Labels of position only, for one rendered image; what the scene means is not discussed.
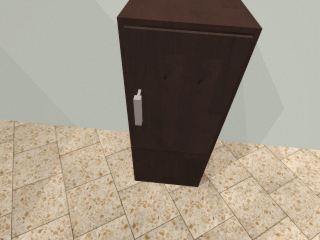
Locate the handle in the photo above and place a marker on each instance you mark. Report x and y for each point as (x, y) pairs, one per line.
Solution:
(137, 103)

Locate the cupboard door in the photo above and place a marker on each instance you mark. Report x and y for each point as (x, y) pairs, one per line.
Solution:
(186, 80)

